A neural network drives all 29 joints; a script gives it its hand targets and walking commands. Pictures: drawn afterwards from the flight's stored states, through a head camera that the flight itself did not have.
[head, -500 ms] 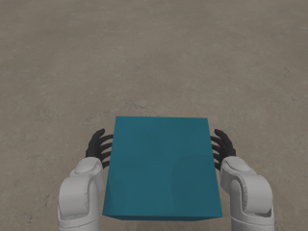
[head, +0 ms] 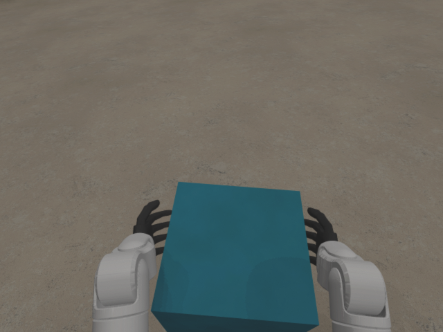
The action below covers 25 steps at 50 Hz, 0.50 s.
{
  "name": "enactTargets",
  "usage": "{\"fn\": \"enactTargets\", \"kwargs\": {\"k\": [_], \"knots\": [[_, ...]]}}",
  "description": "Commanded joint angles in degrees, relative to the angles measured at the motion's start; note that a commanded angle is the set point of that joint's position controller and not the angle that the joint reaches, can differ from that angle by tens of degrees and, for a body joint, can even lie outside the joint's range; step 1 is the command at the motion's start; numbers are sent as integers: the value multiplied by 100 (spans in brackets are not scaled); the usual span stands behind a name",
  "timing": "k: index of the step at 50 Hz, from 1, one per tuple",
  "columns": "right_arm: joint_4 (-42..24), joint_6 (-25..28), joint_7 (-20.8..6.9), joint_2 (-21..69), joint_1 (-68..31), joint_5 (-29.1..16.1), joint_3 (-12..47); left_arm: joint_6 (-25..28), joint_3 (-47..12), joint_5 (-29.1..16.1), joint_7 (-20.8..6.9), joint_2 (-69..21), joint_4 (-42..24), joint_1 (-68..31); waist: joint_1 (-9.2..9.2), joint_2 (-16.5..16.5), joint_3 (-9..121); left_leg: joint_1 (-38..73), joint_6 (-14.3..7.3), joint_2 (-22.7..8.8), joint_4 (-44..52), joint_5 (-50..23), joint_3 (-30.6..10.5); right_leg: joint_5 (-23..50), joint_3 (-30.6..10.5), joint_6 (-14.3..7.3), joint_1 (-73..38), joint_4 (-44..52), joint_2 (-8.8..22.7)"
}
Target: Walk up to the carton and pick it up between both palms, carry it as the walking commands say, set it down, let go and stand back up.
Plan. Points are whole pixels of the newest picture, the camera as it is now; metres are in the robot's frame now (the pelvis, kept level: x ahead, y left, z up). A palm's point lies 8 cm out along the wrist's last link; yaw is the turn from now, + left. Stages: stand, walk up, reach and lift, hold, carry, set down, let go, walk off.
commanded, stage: carry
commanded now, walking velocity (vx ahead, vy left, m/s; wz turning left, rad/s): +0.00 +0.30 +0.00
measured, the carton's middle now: (231, 269) +0.26 +0.00 +0.00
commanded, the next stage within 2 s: none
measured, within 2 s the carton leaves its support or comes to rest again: neither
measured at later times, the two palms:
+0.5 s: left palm out of the picture +0.18 +0.35 +0.06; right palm (194, 283) +0.20 +0.06 +0.08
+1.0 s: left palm out of the picture +0.11 +0.48 +0.10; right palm out of the picture +0.13 +0.18 +0.09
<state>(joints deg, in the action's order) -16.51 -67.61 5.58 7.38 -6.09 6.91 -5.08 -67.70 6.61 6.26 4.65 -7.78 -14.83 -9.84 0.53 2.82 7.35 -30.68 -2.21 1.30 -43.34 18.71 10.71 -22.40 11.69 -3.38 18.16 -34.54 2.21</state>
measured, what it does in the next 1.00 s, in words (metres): steps to the left: left foot, then right foot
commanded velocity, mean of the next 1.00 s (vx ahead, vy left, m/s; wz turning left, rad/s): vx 0.00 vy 0.23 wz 0.00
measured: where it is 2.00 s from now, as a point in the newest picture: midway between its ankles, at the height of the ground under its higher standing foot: outside the picture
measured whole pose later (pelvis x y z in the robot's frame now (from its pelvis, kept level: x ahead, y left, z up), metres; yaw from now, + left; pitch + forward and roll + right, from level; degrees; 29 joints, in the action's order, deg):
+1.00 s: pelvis -0.15 +0.32 +0.01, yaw +3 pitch +4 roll +2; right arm -21.2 -68.4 6.4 7.7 -9.4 5.6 -4.8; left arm -67.1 6.4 6.5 4.5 -7.7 -22.1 -8.5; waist 0.7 0.1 2.4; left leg -26.7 2.8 -4.8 -35.3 8.7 3.6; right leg -12.7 9.9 3.6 20.5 -30.9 12.6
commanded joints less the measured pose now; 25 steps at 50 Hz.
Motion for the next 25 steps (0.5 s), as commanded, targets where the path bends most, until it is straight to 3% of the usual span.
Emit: {"fn": "enactTargets", "kwargs": {"k": [1,3,5,7,8,9,11,12,13,14,15,16,17,18,19,20,21,22,23,25], "knots": [[-892,90,-1487,5384,-3562,-2553,4429,41,-3695,-2060,-1559,-5217,-242,-1822,-143,-870,523,-1582,393,-721,-2279,127,-1832,3299,-1880,-810,-1559,1488,2675],[-838,109,-1476,5529,-3413,-2606,4369,40,-3874,-2240,-1548,-5494,-567,-2228,-103,-311,610,-1426,497,-411,-2145,-381,-1548,3696,-1168,-369,-1466,1284,2087],[-664,85,-1499,5407,-2859,-2477,4235,67,-4083,-2370,-1498,-5401,-1017,-2402,-95,-227,713,-929,549,-394,-1694,-607,-1188,3986,-826,-304,-1114,1169,1966],[-721,72,-1487,5425,-2734,-2479,4228,68,-4127,-2392,-1447,-5232,-1287,-2350,-65,-673,844,-513,571,-416,-1155,-791,-841,4508,-588,-253,-906,1013,1823],[-703,78,-1453,5376,-2538,-2455,4142,65,-4181,-2371,-1425,-5233,-1350,-2162,-59,-776,1045,-153,552,-372,-864,-696,-649,4305,-578,-250,-829,1030,1854],[-621,39,-1421,5303,-2325,-2332,4160,44,-4096,-2304,-1437,-5108,-1299,-2044,-55,-1262,927,-32,560,-420,-514,-745,-538,4336,-383,-187,-787,1064,1799],[-875,63,-1349,5167,-2532,-2308,4183,-18,-4030,-2226,-1473,-5140,-969,-1628,-110,-2033,1142,259,524,-445,279,-500,-445,4049,-368,-55,-1154,986,1780],[-908,60,-1319,5159,-2520,-2294,4247,-24,-4025,-2222,-1497,-5081,-1009,-1602,-148,-2149,1230,357,537,-315,492,-174,-275,3992,-430,-23,-1304,888,1803],[-1006,27,-1312,5183,-2589,-2298,4287,-37,-4073,-2234,-1522,-5067,-1123,-1680,-132,-2319,1326,564,482,-343,1124,-210,-288,3743,-482,75,-1458,806,1855],[-1045,-3,-1313,5120,-2649,-2335,4297,-100,-4005,-2162,-1532,-5098,-758,-1351,-88,-2326,1324,854,419,-329,1918,-569,-254,3457,-374,242,-1387,565,1731],[-1085,4,-1360,5044,-2658,-2340,4311,-89,-4081,-2174,-1518,-5171,-815,-1412,-63,-1700,1448,1450,330,-524,2472,-1102,-424,2999,-302,447,-1128,178,1560],[-935,-10,-1383,5047,-2602,-2355,4255,-112,-4065,-2111,-1498,-5209,-608,-1463,35,-986,1509,2245,157,-831,2486,-1561,-661,2130,-356,536,-197,-344,1404],[-871,-21,-1413,5037,-2482,-2421,4173,-96,-4168,-2149,-1459,-5189,-830,-1708,105,505,1680,3053,-256,-1755,2351,-3017,-1639,-510,-220,694,1086,-1287,899],[-1022,1,-1420,4989,-2563,-2468,4094,-83,-4216,-2119,-1433,-5228,-932,-1765,26,1386,1519,3055,-650,-2423,1995,-4464,-2408,-2084,-106,818,2064,-2637,272],[-904,49,-1448,5343,-2487,-2448,4072,-54,-4329,-2258,-1447,-5195,-1301,-2174,116,1568,1607,2961,-1025,-2322,1865,-4458,-1804,-2108,-471,669,2070,-3184,372],[-851,88,-1493,5338,-2512,-2448,4008,-42,-4515,-2435,-1462,-5429,-1409,-2473,158,1284,1549,2658,-908,-1940,1796,-4293,-1255,-1749,-544,596,1949,-3544,364],[-750,63,-1505,5359,-2535,-2387,3963,-25,-4502,-2407,-1431,-5561,-1220,-2536,102,801,1564,2599,-713,-1588,1709,-4054,-932,-1288,-549,563,2012,-3546,296],[-928,105,-1496,5247,-2651,-2384,3860,-6,-4553,-2462,-1408,-5538,-1172,-2477,74,721,1708,2520,-531,-1364,1669,-3780,-657,-873,-535,618,1932,-3434,254],[-828,112,-1486,5256,-2522,-2325,3759,-2,-4688,-2595,-1373,-5581,-1334,-2679,62,993,1672,2384,-495,-1329,1799,-3333,-677,-619,-496,640,1896,-3266,245],[-703,146,-1452,5301,-2403,-2222,3691,7,-4719,-2630,-1349,-5334,-1540,-2750,49,996,1723,2412,-595,-1241,1782,-2679,-579,-480,-298,638,1660,-2676,92]]}}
